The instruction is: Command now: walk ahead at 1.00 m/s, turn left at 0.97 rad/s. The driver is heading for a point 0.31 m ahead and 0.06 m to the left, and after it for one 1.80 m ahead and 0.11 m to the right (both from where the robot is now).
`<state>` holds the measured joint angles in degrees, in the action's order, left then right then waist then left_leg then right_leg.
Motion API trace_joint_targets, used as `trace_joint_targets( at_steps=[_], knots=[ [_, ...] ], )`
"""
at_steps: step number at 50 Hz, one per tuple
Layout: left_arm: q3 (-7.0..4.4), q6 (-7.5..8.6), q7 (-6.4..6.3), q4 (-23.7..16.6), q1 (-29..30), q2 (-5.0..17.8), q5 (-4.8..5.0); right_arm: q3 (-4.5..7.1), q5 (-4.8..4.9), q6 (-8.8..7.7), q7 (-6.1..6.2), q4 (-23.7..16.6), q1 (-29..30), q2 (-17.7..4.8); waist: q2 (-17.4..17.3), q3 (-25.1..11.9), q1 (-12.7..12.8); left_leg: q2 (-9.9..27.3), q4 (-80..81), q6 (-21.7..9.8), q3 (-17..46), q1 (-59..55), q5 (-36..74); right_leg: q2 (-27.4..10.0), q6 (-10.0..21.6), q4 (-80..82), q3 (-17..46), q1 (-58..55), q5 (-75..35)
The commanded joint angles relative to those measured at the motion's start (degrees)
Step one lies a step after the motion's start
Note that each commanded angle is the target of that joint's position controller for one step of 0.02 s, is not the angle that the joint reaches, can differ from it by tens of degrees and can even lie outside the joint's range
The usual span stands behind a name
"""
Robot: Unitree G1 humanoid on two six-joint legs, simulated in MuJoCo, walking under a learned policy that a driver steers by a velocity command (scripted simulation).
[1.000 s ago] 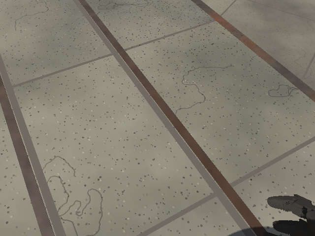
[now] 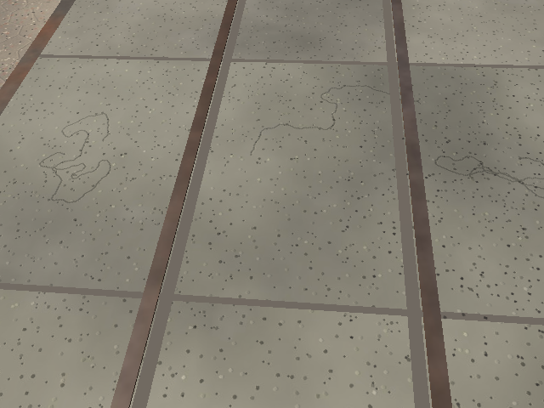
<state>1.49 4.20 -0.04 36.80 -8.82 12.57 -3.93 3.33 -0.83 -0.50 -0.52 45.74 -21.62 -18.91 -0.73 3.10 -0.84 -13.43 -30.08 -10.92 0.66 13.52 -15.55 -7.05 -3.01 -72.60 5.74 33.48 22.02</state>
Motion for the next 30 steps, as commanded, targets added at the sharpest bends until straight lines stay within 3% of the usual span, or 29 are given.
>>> trace_joint_targets(
  at_steps=[1,3,5,7,9,10,11,12,13,14,15,16,17,18,19,20,22,25,28,30],
  knots=[
    [-2.15,-1.35,0.25,-5.4,1.8,8.4,0.04,2.33,0.41,-3.28,0.23,-5.4,3.9,-8.7,4.1,3.3,2.9,14.9,20.6,-9.4,22.3,10.0,8.3,-1.1,-1.9,13.8,-4.1,0.1,-5.1],
    [-1.33,-1.15,1.04,-7.3,7.5,6.5,1.23,2.78,0.47,-3.61,-0.1,-5.4,3.6,-8.9,2.1,3.3,0.9,11.9,20.8,-6.6,19.8,12.1,10.8,0.4,-1.5,25.2,-4.9,-5.4,-18.7],
    [-1.32,-0.89,1.37,-7.4,9.3,6.7,2.37,3.32,0.97,-3.75,-0.47,-4.9,2.1,-9.7,0.3,1.1,-1.1,12.2,19.8,-4.3,20.2,9.0,17.2,2.7,-0.5,32.7,-5.2,-10.6,-27.4],
    [-1.59,-0.49,1.0,-7.6,10.1,7.7,2.33,3.83,1.1,-3.15,-0.27,-3.9,-0.4,-10.3,0.0,0.4,-2.6,12.6,13.9,-1.7,20.8,1.9,30.6,5.4,0.6,38.7,-5.5,-12.2,-27.4],
    [-2.72,0.1,-0.26,-6.1,5.0,10.6,1.72,4.31,0.94,-2.5,0.43,-3.5,-1.3,-11.6,-0.4,-4.0,-1.0,11.2,2.3,2.5,21.8,-4.7,44.6,9.4,1.4,43.3,-4.9,-19.0,-23.2],
    [-3.53,0.67,-0.97,-4.5,-2.1,12.3,1.93,4.58,1.08,-2.51,0.49,-3.9,0.6,-12.7,-1.0,-7.7,3.4,9.9,-8.0,4.8,21.5,-4.2,45.8,8.8,1.9,45.8,-4.1,-27.2,-25.5],
    [-4.6,1.41,-1.64,-2.3,-12.1,15.2,1.46,4.04,1.6,-2.94,0.37,-5.0,2.8,-10.3,-0.7,-12.7,8.3,7.5,-21.4,6.8,19.8,1.6,37.2,3.7,3.0,45.7,-1.4,-39.6,-28.1],
    [-5.66,2.43,-2.0,-2.4,-16.0,16.3,4.48,-0.36,1.53,-2.21,1.04,-6.2,-2.2,5.5,12.0,-23.5,5.8,4.7,-40.3,9.3,17.1,15.4,-23.0,-12.4,5.2,35.8,13.0,-60.0,-52.0],
    [-6.17,1.73,-1.01,-2.8,-15.4,18.4,3.42,-0.34,4.39,-2.04,0.96,-8.7,-10.1,0.1,25.4,-33.3,2.5,4.8,-54.7,11.2,12.4,25.3,-23.9,-24.7,14.5,43.1,35.7,-65.4,-41.7],
    [-6.07,0.94,-1.49,-5.7,-8.6,14.4,2.52,1.17,4.6,-0.93,1.54,-9.1,-5.3,-5.9,16.4,-27.5,3.6,10.6,-56.2,13.0,10.3,27.4,-16.2,-20.4,13.9,47.1,31.7,-57.8,-31.6],
    [-5.28,0.27,-1.94,-5.7,-4.4,10.7,2.39,2.09,4.48,0.07,1.73,-10.9,1.6,-8.4,11.0,-17.4,4.1,12.9,-54.1,14.1,6.4,28.5,-11.4,-16.9,12.2,48.4,19.2,-48.1,-32.6],
    [-5.0,-0.15,-1.87,-5.5,-1.5,9.6,2.28,2.6,3.89,1.15,1.87,-10.9,3.3,-8.5,5.8,-12.6,2.5,14.9,-54.0,15.0,4.8,26.5,-9.7,-13.8,11.3,49.3,12.7,-40.1,-35.5],
    [-5.02,-0.33,-1.69,-4.8,0.9,9.3,2.56,3.13,3.46,1.95,1.85,-11.6,3.2,-8.3,5.5,-8.3,0.5,16.7,-52.2,15.4,4.4,24.8,-8.9,-11.5,11.6,50.9,7.2,-32.8,-37.5],
    [-5.28,-0.1,-1.58,-3.9,2.2,9.2,2.83,3.09,3.57,2.73,1.74,-12.1,2.5,-6.6,7.1,-5.6,-0.8,18.3,-49.2,15.2,3.7,22.1,-8.4,-10.2,11.3,53.2,2.1,-27.1,-37.0],
    [-5.42,0.37,-1.21,-2.5,2.5,9.3,3.08,2.28,3.24,3.11,1.82,-13.0,3.3,-3.8,8.7,-4.1,-1.0,18.3,-45.1,15.2,2.7,20.4,-8.7,-9.1,12.4,55.5,0.0,-23.0,-38.4],
    [-5.67,0.8,-0.85,-1.2,2.5,9.8,3.12,1.57,2.75,3.12,1.94,-13.8,5.0,-1.7,8.2,-3.2,-0.8,18.0,-40.4,15.1,2.5,19.5,-9.4,-8.9,13.7,56.7,-1.5,-21.3,-42.4],
    [-6.46,1.17,-0.42,0.9,1.7,11.9,3.31,0.56,1.7,2.5,1.72,-14.7,8.1,0.2,5.3,-5.5,-0.5,17.2,-30.0,14.3,3.0,17.6,-6.1,-9.3,15.8,56.3,-3.1,-22.8,-48.8],
    [-6.13,0.88,0.3,2.7,3.4,12.0,5.2,-0.53,0.68,1.22,0.74,-13.2,10.3,0.9,3.9,-9.0,-0.5,15.8,-14.1,12.8,2.2,8.4,6.0,-7.2,15.9,55.2,-6.1,-22.4,-50.3],
    [-6.66,0.32,0.91,4.6,1.6,14.8,6.36,-0.04,0.42,0.26,0.25,-14.0,15.4,-1.9,4.6,-7.6,0.4,13.3,-4.4,11.8,1.6,5.4,10.4,-6.4,14.7,52.5,-3.2,-24.3,-45.2],
    [-6.81,-0.19,0.77,5.0,1.5,15.6,6.98,0.89,0.23,-0.29,0.68,-13.6,14.9,-4.0,5.2,-7.8,-1.0,12.2,4.9,9.8,0.7,-1.1,16.5,-4.6,11.9,47.7,-1.2,-23.0,-38.1]
  ],
)
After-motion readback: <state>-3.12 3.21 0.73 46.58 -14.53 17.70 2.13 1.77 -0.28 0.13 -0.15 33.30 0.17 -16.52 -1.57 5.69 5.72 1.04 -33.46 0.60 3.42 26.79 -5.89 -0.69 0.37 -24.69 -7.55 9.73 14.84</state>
